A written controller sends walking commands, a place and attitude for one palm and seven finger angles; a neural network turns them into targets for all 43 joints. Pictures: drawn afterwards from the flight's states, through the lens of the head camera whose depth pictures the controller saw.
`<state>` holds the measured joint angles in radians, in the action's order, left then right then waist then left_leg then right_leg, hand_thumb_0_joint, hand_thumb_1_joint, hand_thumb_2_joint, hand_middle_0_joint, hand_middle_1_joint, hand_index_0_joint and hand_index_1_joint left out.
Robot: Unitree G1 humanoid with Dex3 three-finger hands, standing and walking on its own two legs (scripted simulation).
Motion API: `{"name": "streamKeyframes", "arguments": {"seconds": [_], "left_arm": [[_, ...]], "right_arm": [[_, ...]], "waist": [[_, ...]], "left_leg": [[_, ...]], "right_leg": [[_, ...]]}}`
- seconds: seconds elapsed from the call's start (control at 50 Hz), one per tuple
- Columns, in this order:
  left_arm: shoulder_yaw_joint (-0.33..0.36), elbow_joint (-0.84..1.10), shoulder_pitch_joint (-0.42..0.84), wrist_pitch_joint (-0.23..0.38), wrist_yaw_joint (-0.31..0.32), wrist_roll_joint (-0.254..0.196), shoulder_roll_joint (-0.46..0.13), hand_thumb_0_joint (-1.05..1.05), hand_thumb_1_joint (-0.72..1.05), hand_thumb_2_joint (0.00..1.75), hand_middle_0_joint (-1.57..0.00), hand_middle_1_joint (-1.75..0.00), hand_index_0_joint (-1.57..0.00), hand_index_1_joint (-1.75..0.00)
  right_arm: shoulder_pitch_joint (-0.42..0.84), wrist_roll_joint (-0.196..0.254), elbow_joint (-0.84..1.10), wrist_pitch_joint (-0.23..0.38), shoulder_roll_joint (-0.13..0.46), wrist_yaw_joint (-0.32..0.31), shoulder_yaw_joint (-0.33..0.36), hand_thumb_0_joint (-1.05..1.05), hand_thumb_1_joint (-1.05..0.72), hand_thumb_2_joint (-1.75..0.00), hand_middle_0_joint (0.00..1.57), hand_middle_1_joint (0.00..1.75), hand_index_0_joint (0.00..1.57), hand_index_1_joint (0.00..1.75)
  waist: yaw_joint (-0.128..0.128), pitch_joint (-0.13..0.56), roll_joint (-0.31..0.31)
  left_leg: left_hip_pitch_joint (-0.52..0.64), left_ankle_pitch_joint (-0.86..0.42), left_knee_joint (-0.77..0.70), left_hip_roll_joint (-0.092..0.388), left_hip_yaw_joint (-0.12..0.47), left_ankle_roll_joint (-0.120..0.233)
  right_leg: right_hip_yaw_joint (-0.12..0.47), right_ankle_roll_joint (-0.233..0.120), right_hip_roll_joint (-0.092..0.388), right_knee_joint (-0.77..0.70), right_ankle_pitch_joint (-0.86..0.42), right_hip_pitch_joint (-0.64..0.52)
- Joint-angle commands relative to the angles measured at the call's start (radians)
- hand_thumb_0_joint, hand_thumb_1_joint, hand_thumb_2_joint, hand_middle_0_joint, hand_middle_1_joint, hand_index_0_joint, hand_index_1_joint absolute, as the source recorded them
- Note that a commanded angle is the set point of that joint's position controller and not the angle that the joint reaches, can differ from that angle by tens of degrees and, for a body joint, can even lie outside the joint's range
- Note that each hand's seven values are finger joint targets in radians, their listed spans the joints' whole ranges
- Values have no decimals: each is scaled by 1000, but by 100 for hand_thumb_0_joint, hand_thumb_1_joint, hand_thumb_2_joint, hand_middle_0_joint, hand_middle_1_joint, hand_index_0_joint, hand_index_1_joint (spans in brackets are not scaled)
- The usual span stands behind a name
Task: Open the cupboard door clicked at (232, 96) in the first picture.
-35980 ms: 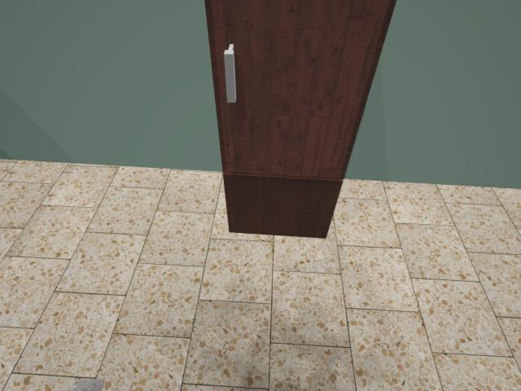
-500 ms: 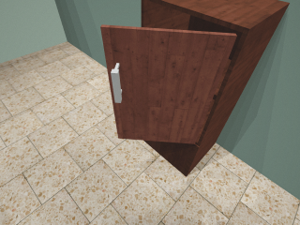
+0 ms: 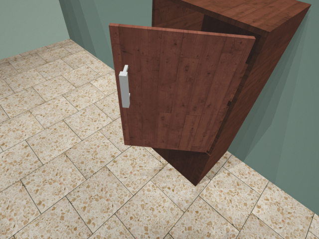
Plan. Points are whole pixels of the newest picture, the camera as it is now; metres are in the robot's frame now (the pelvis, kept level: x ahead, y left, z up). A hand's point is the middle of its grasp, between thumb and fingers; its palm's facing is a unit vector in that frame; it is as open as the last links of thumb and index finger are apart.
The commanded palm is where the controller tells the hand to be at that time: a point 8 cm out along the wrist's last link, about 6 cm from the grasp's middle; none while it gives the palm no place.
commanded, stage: look again from close up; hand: left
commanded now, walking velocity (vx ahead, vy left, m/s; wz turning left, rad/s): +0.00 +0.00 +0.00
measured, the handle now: (126, 86) +0.57 +0.15 +0.05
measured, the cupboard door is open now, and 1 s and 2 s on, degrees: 40 40 40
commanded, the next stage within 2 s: raise the hand with hooked fingers in 0.36 s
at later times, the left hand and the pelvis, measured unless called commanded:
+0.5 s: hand out of the picture -0.01 +0.16 -0.18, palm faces +0.06 -0.99 -0.14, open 7.4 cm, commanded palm +0.10 +0.21 -0.07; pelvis +0.00 +0.00 +0.00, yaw +0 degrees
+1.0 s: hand (85, 225) +0.16 +0.19 -0.04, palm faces +0.13 -0.99 -0.06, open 9.3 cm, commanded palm +0.16 +0.24 -0.02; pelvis +0.00 -0.04 -0.08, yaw +3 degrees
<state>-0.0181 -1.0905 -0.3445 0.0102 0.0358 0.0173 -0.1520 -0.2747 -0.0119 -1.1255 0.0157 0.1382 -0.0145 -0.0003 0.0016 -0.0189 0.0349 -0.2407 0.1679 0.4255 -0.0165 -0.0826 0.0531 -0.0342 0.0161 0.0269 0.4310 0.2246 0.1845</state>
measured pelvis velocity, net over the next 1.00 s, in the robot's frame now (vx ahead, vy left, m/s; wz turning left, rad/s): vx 0.00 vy -0.04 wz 0.06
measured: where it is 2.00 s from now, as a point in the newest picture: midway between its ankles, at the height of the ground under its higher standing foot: outside the picture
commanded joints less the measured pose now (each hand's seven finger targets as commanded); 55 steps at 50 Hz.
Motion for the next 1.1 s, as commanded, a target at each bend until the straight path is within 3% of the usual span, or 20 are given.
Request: {"name": "streamKeyframes", "arguments": {"seconds": [0.0,0.42,0.44,0.46,0.48,0.5,0.52,0.56,0.6,0.64,0.68,0.72,0.76,0.8,0.88,0.9,0.98,1.0,1.04,1.08], "left_arm": [[18,22,-83,12,5,4,-78,0,90,90,-20,-30,-20,-30],[20,7,-110,11,7,5,-51,0,90,90,-20,-30,-20,-30],[10,-16,-104,25,40,22,-84,0,90,90,-20,-30,-20,-30],[81,1575,600,223,40,-191,-275,0,88,89,-20,-32,-20,-32],[95,1368,261,176,102,-128,-235,0,85,88,-20,-33,-20,-33],[1,1197,-43,51,130,-135,-78,0,83,87,-21,-34,-21,-34],[-80,1169,-66,31,123,-174,62,0,81,86,-21,-36,-21,-36],[-65,1242,-26,117,97,-190,5,0,76,84,-21,-39,-21,-39],[-59,1091,-52,209,39,-173,32,0,71,82,-21,-42,-21,-42],[41,950,-193,348,-65,-201,22,0,67,80,-22,-45,-22,-45],[124,921,-283,492,-209,-249,-33,0,62,78,-22,-48,-22,-48],[263,954,-268,589,-353,-273,-178,0,57,76,-22,-51,-22,-51],[330,1020,-283,562,-389,-288,-223,0,53,74,-23,-54,-23,-54],[344,1180,-200,509,-380,-329,-239,0,48,72,-23,-57,-23,-57],[329,1435,-43,508,-330,-335,-240,0,39,68,-24,-63,-24,-63],[306,1472,27,526,-339,-339,-241,0,36,67,-24,-64,-24,-64],[271,1359,79,544,-422,-349,-238,0,27,63,-25,-70,-25,-70],[283,1301,99,520,-456,-369,-253,0,25,62,-25,-72,-25,-72],[349,1237,79,464,-501,-381,-310,0,20,60,-25,-75,-25,-75],[396,1211,51,397,-525,-404,-333,0,15,58,-25,-78,-25,-78]], "right_arm": [[-44,5,37,13,110,-7,21,0,-90,-90,20,30,20,30],[-63,4,28,14,93,-10,21,0,-90,-90,20,30,20,30],[23,5,100,17,142,-3,15,0,-90,-90,20,30,20,30],[-17,47,491,152,297,-43,32,0,-90,-90,20,30,20,30],[63,62,422,257,218,-68,-7,0,-90,-90,20,30,20,30],[53,81,425,295,167,-58,6,0,-90,-90,20,30,20,30],[37,90,412,307,184,-64,9,0,-90,-90,20,30,20,30],[63,77,478,345,245,-71,24,0,-90,-90,20,30,20,30],[63,48,527,353,253,-53,42,0,-90,-90,20,30,20,30],[88,29,565,346,243,-29,72,0,-90,-90,20,30,20,30],[126,25,621,331,241,3,89,0,-90,-90,20,30,20,30],[152,32,696,305,254,28,103,0,-90,-90,20,30,20,30],[186,44,767,276,242,20,104,0,-90,-90,20,30,20,30],[176,47,802,244,233,6,99,0,-90,-90,20,30,20,30],[104,41,791,221,209,-28,87,0,-90,-90,20,30,20,30],[80,31,776,223,214,-36,78,0,-90,-90,20,30,20,30],[77,41,711,256,230,-55,63,0,-90,-90,20,30,20,30],[78,45,701,261,238,-60,57,0,-90,-90,20,30,20,30],[78,55,698,267,248,-68,58,0,-90,-90,20,30,20,30],[89,62,708,266,246,-70,56,0,-90,-90,20,30,20,30]], "waist": [[-6,-48,-38],[-6,-67,-40],[-26,-106,-95],[135,391,-258],[23,400,-296],[37,198,-241],[44,69,-158],[76,-2,-56],[80,-28,119],[3,24,240],[-44,86,221],[-68,150,54],[-100,236,-15],[-94,280,-105],[-6,336,-154],[30,326,-109],[72,277,-112],[67,259,-122],[49,319,-54],[17,364,-56]], "left_leg": [[-20,149,-149,132,159,-19],[-13,151,-170,131,154,-18],[-39,-15,20,134,89,-47],[279,8,-44,32,97,-56],[238,114,-82,81,128,-58],[68,272,-132,88,188,-91],[-37,334,-110,69,184,-70],[-115,356,3,50,183,-49],[-207,331,133,25,171,-51],[-337,305,258,21,128,-65],[-442,259,367,4,94,-69],[-476,197,446,-11,75,-70],[-483,180,466,-12,54,-50],[-459,160,475,-8,62,-45],[-391,54,539,18,86,-25],[-400,39,565,24,102,-20],[-443,91,608,34,114,-19],[-463,96,617,31,118,-20],[-476,91,610,31,112,-17],[-454,65,577,26,108,-17]], "right_leg": [[75,-40,74,-81,1,48],[78,-40,72,-79,-14,56],[80,-42,92,-72,-65,90],[-38,-41,-20,42,-59,43],[-43,-62,-32,136,79,92],[-67,-49,-41,175,165,213],[-68,-45,-38,157,127,223],[-63,-35,-35,104,192,271],[-71,-30,-36,150,272,389],[-75,-37,-39,248,364,493],[-36,-48,-29,317,371,517],[7,-70,-14,388,290,485],[26,-63,-20,433,241,467],[39,-59,-28,444,202,448],[52,-39,-40,440,40,476],[55,-33,-47,451,1,495],[75,-23,-44,424,63,559],[93,-24,-46,415,76,548],[121,-7,-27,381,72,481],[130,4,-14,356,38,405]]}}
